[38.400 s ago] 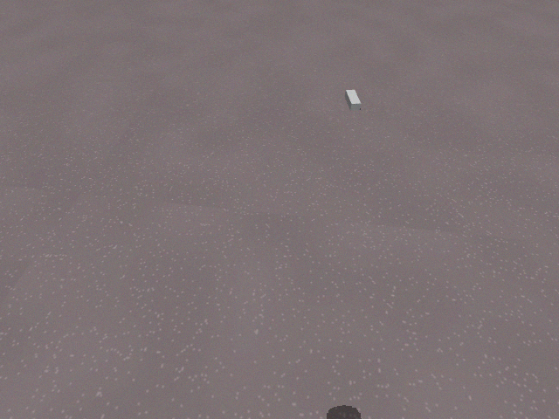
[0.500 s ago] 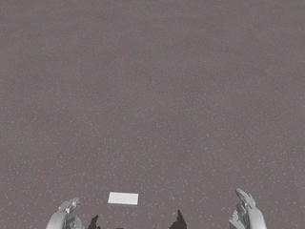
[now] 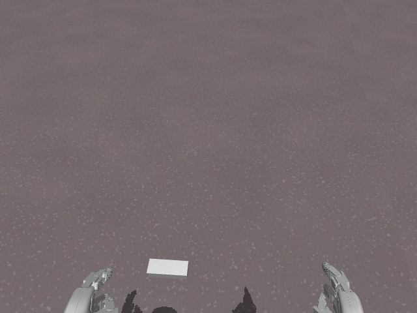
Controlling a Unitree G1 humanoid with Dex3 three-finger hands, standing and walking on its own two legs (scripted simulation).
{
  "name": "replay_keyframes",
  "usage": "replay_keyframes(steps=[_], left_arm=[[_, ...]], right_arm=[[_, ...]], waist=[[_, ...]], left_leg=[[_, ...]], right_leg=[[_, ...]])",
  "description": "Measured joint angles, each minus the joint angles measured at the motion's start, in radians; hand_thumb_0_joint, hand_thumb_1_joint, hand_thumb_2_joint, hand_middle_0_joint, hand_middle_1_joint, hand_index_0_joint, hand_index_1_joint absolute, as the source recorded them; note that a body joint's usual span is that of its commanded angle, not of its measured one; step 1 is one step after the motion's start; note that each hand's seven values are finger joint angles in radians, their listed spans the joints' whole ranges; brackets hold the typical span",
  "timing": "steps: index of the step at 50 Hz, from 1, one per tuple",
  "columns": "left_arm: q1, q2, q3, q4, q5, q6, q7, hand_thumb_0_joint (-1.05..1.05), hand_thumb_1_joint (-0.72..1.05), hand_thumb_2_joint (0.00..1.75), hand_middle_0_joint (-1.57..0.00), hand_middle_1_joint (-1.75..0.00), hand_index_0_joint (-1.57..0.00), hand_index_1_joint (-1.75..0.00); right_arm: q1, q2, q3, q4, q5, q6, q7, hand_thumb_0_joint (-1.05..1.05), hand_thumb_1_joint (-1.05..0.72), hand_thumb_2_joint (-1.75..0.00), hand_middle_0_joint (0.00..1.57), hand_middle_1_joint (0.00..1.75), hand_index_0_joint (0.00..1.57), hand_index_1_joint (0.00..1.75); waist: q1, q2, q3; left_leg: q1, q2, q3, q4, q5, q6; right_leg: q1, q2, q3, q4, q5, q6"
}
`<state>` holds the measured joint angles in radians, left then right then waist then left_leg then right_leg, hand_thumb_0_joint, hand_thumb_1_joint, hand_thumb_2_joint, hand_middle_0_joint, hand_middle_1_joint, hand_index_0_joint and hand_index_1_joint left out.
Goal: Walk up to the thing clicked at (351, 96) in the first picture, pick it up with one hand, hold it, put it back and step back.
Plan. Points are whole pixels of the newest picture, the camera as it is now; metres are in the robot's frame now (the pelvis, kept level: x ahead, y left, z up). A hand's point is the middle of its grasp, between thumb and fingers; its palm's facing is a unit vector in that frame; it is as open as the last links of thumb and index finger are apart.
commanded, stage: home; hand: left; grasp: from above
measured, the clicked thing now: (168, 268) +0.45 +0.18 -0.69
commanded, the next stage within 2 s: stand in 1.38 s
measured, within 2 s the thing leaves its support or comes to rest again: neither
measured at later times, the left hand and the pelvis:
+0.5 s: hand (114, 311) +0.16 +0.18 -0.05, palm faces +0.04 -0.98 -0.21, open 7.4 cm; pelvis +0.00 +0.00 +0.00, yaw +0 degrees
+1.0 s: hand (111, 312) +0.16 +0.19 -0.05, palm faces +0.04 -0.98 -0.21, open 7.4 cm; pelvis +0.00 +0.01 +0.00, yaw +0 degrees
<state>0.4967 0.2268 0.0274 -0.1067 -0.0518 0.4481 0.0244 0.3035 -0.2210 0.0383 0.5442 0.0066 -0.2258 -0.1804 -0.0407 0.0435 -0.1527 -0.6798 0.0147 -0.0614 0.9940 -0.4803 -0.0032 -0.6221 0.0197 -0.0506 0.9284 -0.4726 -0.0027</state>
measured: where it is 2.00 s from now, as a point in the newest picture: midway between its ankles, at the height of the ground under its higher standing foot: outside the picture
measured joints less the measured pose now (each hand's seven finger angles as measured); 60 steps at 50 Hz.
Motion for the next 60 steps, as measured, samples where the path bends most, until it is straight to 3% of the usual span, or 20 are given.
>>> replay_keyframes(steps=[60], left_arm=[[0.009,0.01,-0.004,-0.033,0.003,0.008,0.001,0.01,0.9,0.9,-0.2,-0.3,-0.2,-0.3]], right_arm=[[-0.005,0.003,-0.004,-0.014,0.001,0.007,0.003,0.01,-0.9,-0.9,0.2,0.3,0.2,0.3]], waist=[[0.004,0.0,-0.005]], left_leg=[[-0.015,-0.002,0.003,0.019,-0.01,0.009]], right_leg=[[-0.01,-0.002,0.003,0.009,-0.004,0.009]])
